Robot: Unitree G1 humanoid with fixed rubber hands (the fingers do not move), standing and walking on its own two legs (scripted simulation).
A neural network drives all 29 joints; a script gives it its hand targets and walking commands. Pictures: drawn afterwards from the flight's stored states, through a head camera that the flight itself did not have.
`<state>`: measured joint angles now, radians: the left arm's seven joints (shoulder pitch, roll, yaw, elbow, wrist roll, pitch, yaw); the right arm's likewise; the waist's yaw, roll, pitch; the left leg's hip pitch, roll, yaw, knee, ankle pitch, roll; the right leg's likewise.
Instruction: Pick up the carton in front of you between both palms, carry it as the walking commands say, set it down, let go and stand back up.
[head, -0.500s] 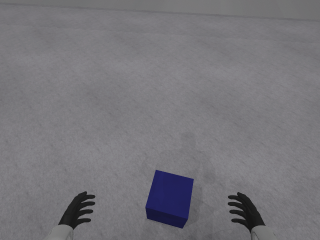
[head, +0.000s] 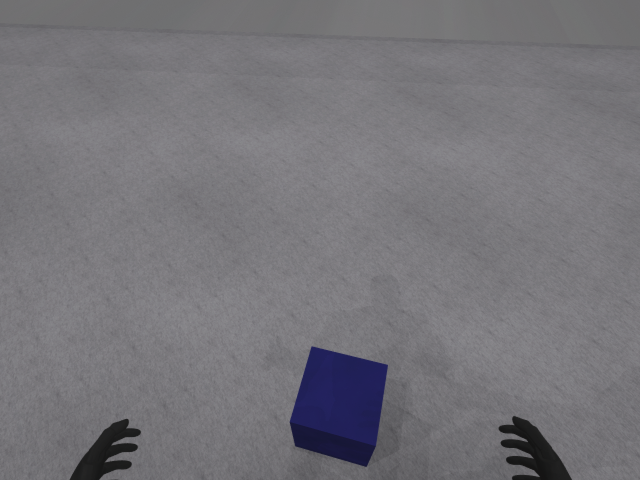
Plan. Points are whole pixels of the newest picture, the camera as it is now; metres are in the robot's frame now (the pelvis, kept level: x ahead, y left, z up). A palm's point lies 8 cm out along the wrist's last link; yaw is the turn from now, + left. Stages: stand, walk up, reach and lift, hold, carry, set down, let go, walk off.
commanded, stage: stand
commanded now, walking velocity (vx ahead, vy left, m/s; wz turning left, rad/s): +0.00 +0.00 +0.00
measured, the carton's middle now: (339, 407) +0.39 -0.04 -0.64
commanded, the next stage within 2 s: none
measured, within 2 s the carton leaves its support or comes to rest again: neither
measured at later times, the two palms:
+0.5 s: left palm out of the picture +0.11 +0.29 -0.08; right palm out of the picture +0.13 -0.30 -0.09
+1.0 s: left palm out of the picture +0.08 +0.30 -0.09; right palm out of the picture +0.10 -0.31 -0.10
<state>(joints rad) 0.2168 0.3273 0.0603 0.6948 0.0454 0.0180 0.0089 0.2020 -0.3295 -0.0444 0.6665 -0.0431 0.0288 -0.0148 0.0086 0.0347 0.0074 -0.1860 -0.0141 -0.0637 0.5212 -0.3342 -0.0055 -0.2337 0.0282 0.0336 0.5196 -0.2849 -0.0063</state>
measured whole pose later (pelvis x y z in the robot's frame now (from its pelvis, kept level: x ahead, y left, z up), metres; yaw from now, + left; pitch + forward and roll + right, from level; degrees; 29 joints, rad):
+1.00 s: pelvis -0.01 -0.01 +0.01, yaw +1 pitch -2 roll +0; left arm 0.14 0.36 0.03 0.97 0.02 0.00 0.01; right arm 0.16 -0.38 -0.01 0.95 -0.03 -0.01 -0.02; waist 0.01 0.02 0.02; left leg -0.09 -0.01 -0.07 0.37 -0.24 -0.02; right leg -0.14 0.02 0.02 0.39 -0.21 -0.01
